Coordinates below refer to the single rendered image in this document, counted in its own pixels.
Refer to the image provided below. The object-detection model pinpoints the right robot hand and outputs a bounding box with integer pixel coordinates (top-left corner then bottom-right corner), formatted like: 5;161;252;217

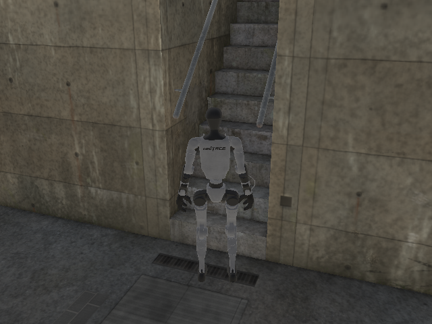
238;193;254;211

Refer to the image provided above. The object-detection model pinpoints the robot right foot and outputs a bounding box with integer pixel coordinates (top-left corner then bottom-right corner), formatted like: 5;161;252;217
227;264;237;283

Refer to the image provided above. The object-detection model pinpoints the right robot forearm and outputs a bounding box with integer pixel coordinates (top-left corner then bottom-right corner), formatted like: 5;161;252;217
239;164;252;196

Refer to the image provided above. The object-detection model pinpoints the left robot forearm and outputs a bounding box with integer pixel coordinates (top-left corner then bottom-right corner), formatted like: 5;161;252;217
178;164;191;196

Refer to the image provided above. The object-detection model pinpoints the robot left upper arm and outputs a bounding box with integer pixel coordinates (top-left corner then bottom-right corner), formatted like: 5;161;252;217
184;137;200;174

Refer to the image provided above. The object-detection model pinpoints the robot right upper arm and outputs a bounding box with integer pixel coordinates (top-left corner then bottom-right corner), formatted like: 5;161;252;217
229;136;246;174

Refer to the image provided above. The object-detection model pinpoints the left robot hand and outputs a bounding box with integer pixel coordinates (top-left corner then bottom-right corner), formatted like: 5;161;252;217
176;194;192;212

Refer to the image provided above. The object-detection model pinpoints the left robot thigh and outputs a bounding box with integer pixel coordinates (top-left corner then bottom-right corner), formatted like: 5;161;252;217
193;189;208;239

